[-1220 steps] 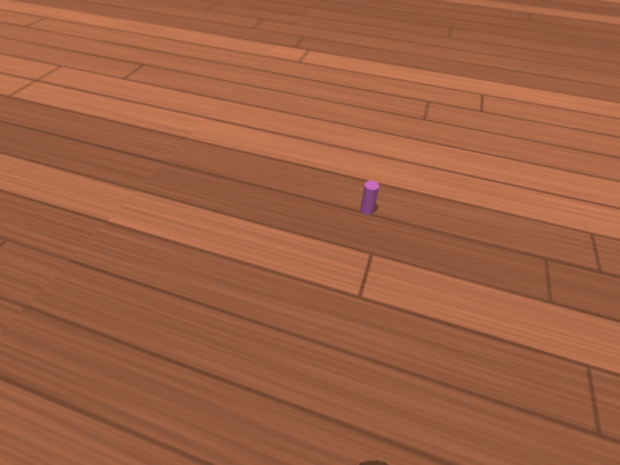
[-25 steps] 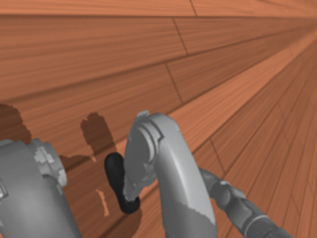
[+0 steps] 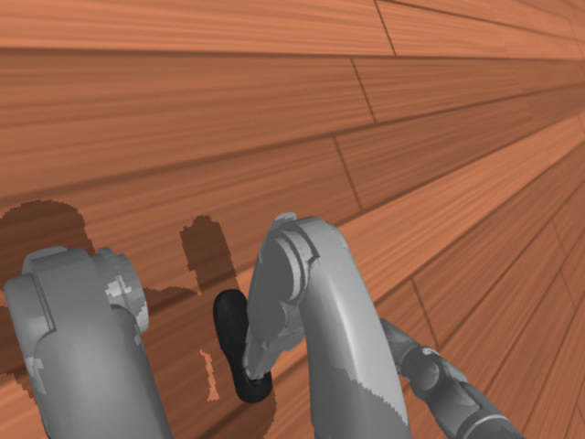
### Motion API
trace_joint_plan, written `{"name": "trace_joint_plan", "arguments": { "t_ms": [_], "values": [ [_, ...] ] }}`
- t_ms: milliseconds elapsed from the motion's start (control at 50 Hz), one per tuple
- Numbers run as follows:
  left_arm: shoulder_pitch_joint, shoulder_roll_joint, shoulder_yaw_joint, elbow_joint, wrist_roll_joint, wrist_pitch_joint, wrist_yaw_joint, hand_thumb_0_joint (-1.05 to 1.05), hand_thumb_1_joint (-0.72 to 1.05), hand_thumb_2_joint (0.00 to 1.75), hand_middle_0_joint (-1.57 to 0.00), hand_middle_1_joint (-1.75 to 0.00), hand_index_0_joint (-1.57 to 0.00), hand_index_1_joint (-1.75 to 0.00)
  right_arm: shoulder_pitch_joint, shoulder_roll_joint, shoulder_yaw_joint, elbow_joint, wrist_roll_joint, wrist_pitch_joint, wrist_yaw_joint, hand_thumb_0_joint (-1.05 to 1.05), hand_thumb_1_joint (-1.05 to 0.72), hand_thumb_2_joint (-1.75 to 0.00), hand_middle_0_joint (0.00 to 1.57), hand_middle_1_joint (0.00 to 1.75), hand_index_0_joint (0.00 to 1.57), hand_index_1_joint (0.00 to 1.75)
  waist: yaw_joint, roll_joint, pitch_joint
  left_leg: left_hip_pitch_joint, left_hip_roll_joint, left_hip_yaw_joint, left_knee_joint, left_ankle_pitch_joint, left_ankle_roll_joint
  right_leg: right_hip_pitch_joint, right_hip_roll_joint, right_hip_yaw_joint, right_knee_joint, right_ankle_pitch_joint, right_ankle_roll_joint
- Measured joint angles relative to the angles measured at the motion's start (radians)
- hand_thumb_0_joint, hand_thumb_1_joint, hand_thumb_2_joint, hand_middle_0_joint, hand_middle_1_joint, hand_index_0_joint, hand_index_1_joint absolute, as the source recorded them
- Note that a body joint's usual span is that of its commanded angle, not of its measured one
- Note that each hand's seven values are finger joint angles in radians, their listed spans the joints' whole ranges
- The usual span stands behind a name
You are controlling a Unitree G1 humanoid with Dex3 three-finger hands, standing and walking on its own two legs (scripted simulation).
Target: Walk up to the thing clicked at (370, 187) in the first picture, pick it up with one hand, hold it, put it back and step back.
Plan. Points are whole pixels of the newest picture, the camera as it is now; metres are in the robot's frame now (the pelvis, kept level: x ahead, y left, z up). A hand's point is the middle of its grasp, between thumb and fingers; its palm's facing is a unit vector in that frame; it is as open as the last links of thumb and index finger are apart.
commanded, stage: rise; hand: left
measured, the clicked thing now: out of the picture +0.43 +0.31 -0.21
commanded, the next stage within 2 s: home in 0.14 s
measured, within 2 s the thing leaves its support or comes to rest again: neither
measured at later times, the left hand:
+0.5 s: hand out of the picture +0.30 +0.43 +0.00, palm faces +0.42 -0.79 -0.45, open 17.1 cm
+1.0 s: hand out of the picture +0.24 +0.30 +0.21, palm faces +0.37 -0.84 -0.40, open 17.5 cm
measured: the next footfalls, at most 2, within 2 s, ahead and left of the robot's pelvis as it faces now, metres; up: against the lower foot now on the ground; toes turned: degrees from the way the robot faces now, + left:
none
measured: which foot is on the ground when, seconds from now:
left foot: down 0.00-1.00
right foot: down 0.00-1.00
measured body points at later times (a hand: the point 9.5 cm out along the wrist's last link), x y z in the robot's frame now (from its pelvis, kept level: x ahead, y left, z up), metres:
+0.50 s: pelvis +0.01 -0.01 +0.08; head +0.19 +0.11 +0.48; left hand +0.28 +0.47 +0.03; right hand +0.21 -0.23 -0.03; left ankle +0.08 +0.12 -0.26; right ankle +0.14 -0.13 -0.26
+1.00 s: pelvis +0.06 -0.01 +0.31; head +0.19 +0.04 +0.74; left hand +0.22 +0.34 +0.23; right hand +0.31 -0.21 +0.21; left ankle +0.08 +0.12 -0.26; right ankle +0.14 -0.13 -0.26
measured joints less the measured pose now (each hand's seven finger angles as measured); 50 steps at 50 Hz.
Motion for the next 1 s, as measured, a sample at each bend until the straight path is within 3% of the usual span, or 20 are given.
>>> {"name": "trace_joint_plan", "arguments": {
  "t_ms": [140, 220, 320, 420, 520, 620, 720, 1000],
  "values": [
    [0.039, -0.063, -0.066, -0.106, -0.077, 0.142, -0.117, -0.02, -0.58, 0.05, -0.09, -0.05, -0.09, -0.06, 0.049, 0.003, -0.091, 0.036, 0.089, -0.009, -0.017, 0.0, -0.91, -0.9, 0.21, 0.3, 0.21, 0.3, 0.047, 0.073, -0.106, -0.029, 0.006, 0.064, -0.051, 0.018, 0.023, -0.029, -0.018, 0.039, -0.019, -0.009, -0.014],
    [0.047, -0.082, -0.089, -0.129, 0.034, 0.264, -0.101, -0.02, -0.56, 0.05, -0.08, -0.06, -0.08, -0.06, 0.077, 0.041, -0.178, 0.046, 0.152, 0.002, -0.025, 0.0, -0.91, -0.9, 0.21, 0.3, 0.21, 0.3, 0.069, 0.096, -0.16, -0.027, 0.014, 0.103, -0.093, 0.021, 0.029, -0.037, -0.027, 0.065, -0.038, -0.016, -0.024],
    [0.092, -0.112, -0.094, -0.23, 0.129, 0.433, -0.068, -0.02, -0.53, 0.06, -0.08, -0.07, -0.09, -0.07, 0.114, 0.078, -0.256, 0.047, 0.216, 0.028, -0.036, 0.0, -0.92, -0.91, 0.21, 0.3, 0.21, 0.31, 0.086, 0.139, -0.237, -0.014, 0.014, 0.152, -0.172, 0.027, 0.031, -0.037, -0.046, 0.096, -0.082, -0.028, -0.036],
    [0.168, -0.129, -0.104, -0.347, 0.15, 0.58, -0.034, -0.02, -0.49, 0.09, -0.08, -0.07, -0.08, -0.07, 0.152, 0.091, -0.335, 0.049, 0.269, 0.055, -0.05, 0.0, -0.91, -0.9, 0.21, 0.3, 0.21, 0.31, 0.114, 0.198, -0.308, 0.005, 0.014, 0.206, -0.256, 0.036, 0.035, -0.037, -0.063, 0.135, -0.131, -0.037, -0.042],
    [0.277, -0.196, -0.166, -0.505, 0.14, 0.724, -0.004, -0.02, -0.49, 0.09, -0.07, -0.07, -0.07, -0.07, 0.182, 0.096, -0.407, 0.051, 0.318, 0.076, -0.068, 0.01, -0.91, -0.9, 0.21, 0.3, 0.2, 0.3, 0.16, 0.238, -0.357, 0.057, 0.02, 0.26, -0.365, 0.046, 0.038, -0.011, -0.072, 0.177, -0.207, -0.035, -0.027],
    [0.415, -0.3, -0.242, -0.694, 0.135, 0.848, 0.023, -0.02, -0.51, 0.07, -0.06, -0.06, -0.06, -0.06, 0.192, 0.104, -0.435, 0.028, 0.354, 0.081, -0.099, 0.01, -0.9, -0.9, 0.21, 0.3, 0.2, 0.3, 0.188, 0.252, -0.377, 0.17, 0.026, 0.289, -0.508, 0.051, 0.026, 0.076, -0.076, 0.195, -0.326, -0.029, -0.026],
    [0.526, -0.381, -0.302, -0.829, 0.121, 0.933, 0.058, -0.02, -0.53, 0.06, -0.06, -0.06, -0.07, -0.06, 0.195, 0.118, -0.444, -0.002, 0.371, 0.068, -0.146, 0.01, -0.9, -0.9, 0.21, 0.3, 0.2, 0.3, 0.192, 0.251, -0.389, 0.331, 0.028, 0.301, -0.667, 0.055, 0.007, 0.221, -0.082, 0.194, -0.465, -0.029, -0.04],
    [0.71, -0.519, -0.445, -0.896, 0.084, 1.102, 0.149, -0.01, -0.55, 0.05, -0.06, -0.05, -0.06, -0.06, 0.241, 0.12, -0.453, -0.038, 0.376, -0.021, -0.247, 0.01, -0.9, -0.9, 0.21, 0.3, 0.2, 0.3, 0.176, 0.266, -0.422, 0.853, 0.03, 0.32, -1.103, 0.092, -0.015, 0.732, -0.089, 0.183, -0.88, -0.004, -0.063]
  ]
}}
